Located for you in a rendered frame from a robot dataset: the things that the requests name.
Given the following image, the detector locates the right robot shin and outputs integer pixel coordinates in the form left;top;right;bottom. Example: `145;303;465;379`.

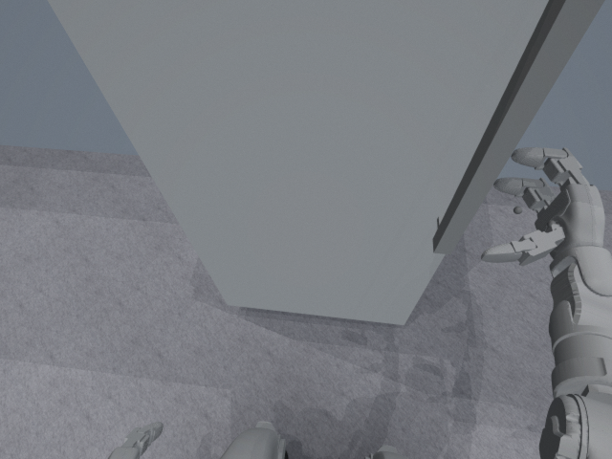
377;446;398;453

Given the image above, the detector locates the handle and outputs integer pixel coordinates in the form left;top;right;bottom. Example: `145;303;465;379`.
433;0;605;254

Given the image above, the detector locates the left robot shin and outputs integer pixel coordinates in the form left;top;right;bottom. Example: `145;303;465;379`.
255;422;276;432

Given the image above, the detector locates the fridge door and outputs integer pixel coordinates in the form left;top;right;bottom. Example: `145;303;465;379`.
48;0;549;325

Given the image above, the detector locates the left robot hand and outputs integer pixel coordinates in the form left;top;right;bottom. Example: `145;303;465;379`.
108;422;164;459

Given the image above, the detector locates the right robot hand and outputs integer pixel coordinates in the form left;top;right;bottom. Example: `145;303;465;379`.
481;147;605;266

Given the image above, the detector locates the right robot forearm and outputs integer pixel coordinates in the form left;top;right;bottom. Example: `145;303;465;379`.
549;245;612;404

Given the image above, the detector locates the right robot upper arm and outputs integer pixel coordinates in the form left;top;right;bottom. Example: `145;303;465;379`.
539;394;612;459

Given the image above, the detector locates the robot shin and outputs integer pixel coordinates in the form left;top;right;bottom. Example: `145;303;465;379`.
377;446;398;453
255;422;276;432

